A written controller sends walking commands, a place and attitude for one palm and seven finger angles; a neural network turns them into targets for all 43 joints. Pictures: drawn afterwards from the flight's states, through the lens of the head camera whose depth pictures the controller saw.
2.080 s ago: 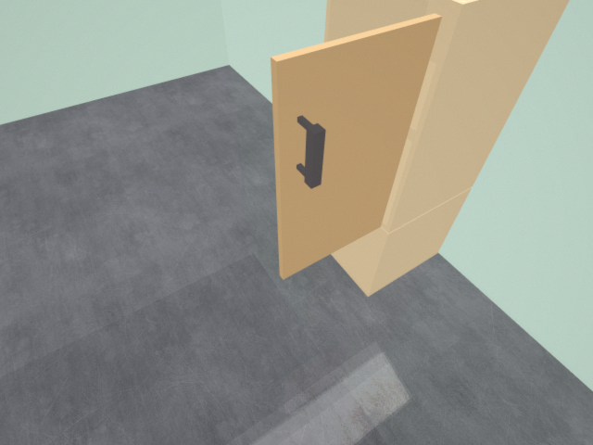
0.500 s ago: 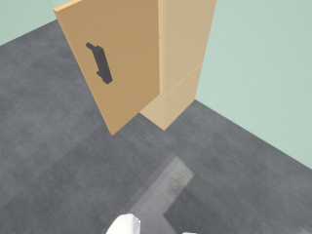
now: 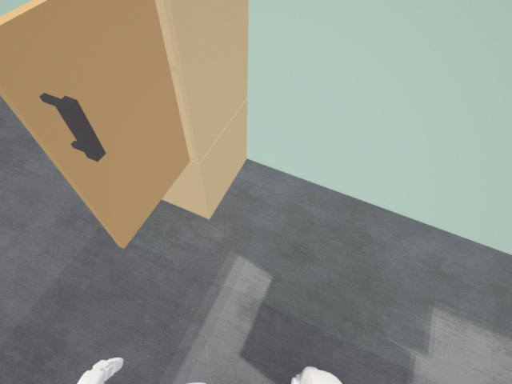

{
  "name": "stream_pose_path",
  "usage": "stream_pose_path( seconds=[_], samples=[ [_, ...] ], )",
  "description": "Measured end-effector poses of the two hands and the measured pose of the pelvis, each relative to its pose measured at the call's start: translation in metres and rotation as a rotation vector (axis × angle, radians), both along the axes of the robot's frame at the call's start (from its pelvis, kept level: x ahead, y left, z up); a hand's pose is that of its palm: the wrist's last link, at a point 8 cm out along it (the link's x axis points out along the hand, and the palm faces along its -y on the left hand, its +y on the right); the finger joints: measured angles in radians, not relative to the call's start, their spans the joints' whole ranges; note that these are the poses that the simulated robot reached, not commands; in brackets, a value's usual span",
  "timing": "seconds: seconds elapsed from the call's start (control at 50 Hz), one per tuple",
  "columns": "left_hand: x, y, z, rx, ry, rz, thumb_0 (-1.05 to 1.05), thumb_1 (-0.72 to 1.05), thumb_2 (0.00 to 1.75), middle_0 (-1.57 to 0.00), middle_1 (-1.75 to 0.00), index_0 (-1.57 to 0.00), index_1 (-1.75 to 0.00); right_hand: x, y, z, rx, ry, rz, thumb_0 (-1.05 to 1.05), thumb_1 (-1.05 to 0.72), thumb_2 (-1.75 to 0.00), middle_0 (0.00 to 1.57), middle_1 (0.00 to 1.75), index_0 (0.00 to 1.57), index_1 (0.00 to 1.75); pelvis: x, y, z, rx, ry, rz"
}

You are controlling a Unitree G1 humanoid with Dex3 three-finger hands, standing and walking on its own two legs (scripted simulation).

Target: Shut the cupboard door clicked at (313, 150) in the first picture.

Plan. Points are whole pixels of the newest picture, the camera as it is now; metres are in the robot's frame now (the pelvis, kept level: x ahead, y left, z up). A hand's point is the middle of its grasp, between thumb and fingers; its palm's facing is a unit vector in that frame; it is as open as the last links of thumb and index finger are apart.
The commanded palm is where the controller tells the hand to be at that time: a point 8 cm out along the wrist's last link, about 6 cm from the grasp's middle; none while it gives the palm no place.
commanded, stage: walk to a spot facing it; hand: left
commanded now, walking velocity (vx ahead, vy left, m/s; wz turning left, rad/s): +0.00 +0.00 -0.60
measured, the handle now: (73, 127) +0.47 +0.36 +0.09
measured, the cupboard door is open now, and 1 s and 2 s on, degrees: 90 90 90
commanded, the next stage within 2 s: turn to face it in 1.84 s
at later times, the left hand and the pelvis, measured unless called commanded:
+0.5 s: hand (168, 358) +0.17 +0.17 -0.17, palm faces -0.27 -0.94 -0.19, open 7.4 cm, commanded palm none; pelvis +0.01 +0.00 +0.00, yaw -18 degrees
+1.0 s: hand (208, 320) +0.24 +0.11 -0.19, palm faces -0.53 -0.83 -0.18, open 7.4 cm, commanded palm none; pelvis +0.13 -0.05 -0.01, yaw -37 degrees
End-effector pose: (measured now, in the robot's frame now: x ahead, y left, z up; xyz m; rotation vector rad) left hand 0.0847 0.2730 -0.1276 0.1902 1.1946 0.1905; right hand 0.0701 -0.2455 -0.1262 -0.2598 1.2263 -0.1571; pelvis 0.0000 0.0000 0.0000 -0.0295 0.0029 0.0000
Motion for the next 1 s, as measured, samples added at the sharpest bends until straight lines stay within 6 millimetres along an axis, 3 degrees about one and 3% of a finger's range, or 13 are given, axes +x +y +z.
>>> stream_pose_path(
  seconds=[0.1, 0.2, 0.3, 0.38, 0.48, 0.58, 0.7, 0.78, 0.88, 0.94, 1.0],
  samples=[
    [0.034, -0.022, -0.002, 0.047, -0.045, -0.113, 0.01, 0.91, 0.90, -0.20, -0.30, -0.20, -0.30, -0.039, -0.033, -0.024, 0.008, 0.063, -0.122, 0.00, -0.90, -0.90, 0.20, 0.30, 0.21, 0.30, 0.000, -0.014, -0.015, 0.024, -0.003, -0.064],
    [0.040, -0.038, 0.001, 0.041, 0.001, -0.178, 0.01, 0.91, 0.90, -0.20, -0.30, -0.20, -0.30, -0.053, -0.046, -0.011, -0.011, 0.070, -0.204, 0.01, -0.91, -0.90, 0.20, 0.30, 0.20, 0.30, -0.001, -0.013, -0.005, 0.045, -0.002, -0.130],
    [0.047, -0.044, -0.007, -0.001, 0.038, -0.237, 0.01, 0.91, 0.90, -0.20, -0.30, -0.20, -0.30, -0.055, -0.038, 0.003, -0.026, 0.016, -0.261, 0.01, -0.91, -0.90, 0.20, 0.30, 0.20, 0.30, 0.003, -0.005, -0.002, 0.051, 0.005, -0.194],
    [0.061, -0.041, -0.023, -0.037, 0.050, -0.268, 0.01, 0.91, 0.90, -0.20, -0.30, -0.20, -0.30, -0.063, -0.023, 0.001, -0.055, -0.018, -0.289, 0.00, -0.91, -0.90, 0.20, 0.30, 0.20, 0.30, 0.009, 0.008, -0.011, 0.016, 0.022, -0.240],
    [0.084, -0.048, -0.016, -0.054, 0.037, -0.312, 0.01, 0.91, 0.90, -0.20, -0.30, -0.20, -0.30, -0.086, -0.003, 0.009, -0.030, 0.034, -0.321, 0.00, -0.91, -0.90, 0.20, 0.30, 0.20, 0.30, 0.011, 0.005, 0.000, 0.009, 0.016, -0.298],
    [0.108, -0.072, -0.004, -0.054, 0.023, -0.396, 0.01, 0.91, 0.90, -0.20, -0.30, -0.20, -0.30, -0.108, 0.002, 0.007, 0.015, 0.051, -0.405, 0.00, -0.90, -0.90, 0.20, 0.30, 0.21, 0.30, 0.018, -0.005, 0.005, -0.002, 0.024, -0.374],
    [0.138, -0.112, -0.005, -0.022, -0.033, -0.498, 0.01, 0.91, 0.90, -0.20, -0.30, -0.20, -0.30, -0.138, -0.016, -0.019, 0.062, 0.093, -0.528, 0.00, -0.90, -0.90, 0.20, 0.30, 0.21, 0.30, 0.028, -0.030, -0.011, 0.020, 0.019, -0.451],
    [0.138, -0.120, 0.000, -0.006, 0.000, -0.505, 0.01, 0.91, 0.90, -0.20, -0.30, -0.20, -0.30, -0.124, -0.036, -0.011, 0.054, 0.091, -0.559, 0.01, -0.91, -0.90, 0.20, 0.30, 0.20, 0.30, 0.045, -0.039, -0.002, 0.025, 0.008, -0.490],
    [0.140, -0.120, -0.004, -0.008, 0.117, -0.532, 0.01, 0.91, 0.90, -0.20, -0.30, -0.20, -0.30, -0.071, -0.062, 0.008, 0.011, -0.030, -0.580, 0.01, -0.91, -0.90, 0.20, 0.30, 0.20, 0.30, 0.076, -0.047, 0.005, 0.039, 0.006, -0.551],
    [0.152, -0.117, -0.013, -0.013, 0.181, -0.542, 0.01, 0.91, 0.90, -0.20, -0.30, -0.20, -0.30, -0.033, -0.073, 0.015, -0.023, -0.100, -0.582, 0.01, -0.91, -0.90, 0.20, 0.30, 0.20, 0.30, 0.102, -0.050, 0.002, 0.034, 0.002, -0.590],
    [0.179, -0.117, -0.030, -0.011, 0.227, -0.567, 0.01, 0.91, 0.90, -0.20, -0.30, -0.20, -0.30, -0.006, -0.080, 0.011, -0.081, -0.167, -0.591, 0.00, -0.91, -0.90, 0.20, 0.30, 0.20, 0.30, 0.131, -0.052, -0.012, 0.009, 0.009, -0.639]
  ],
)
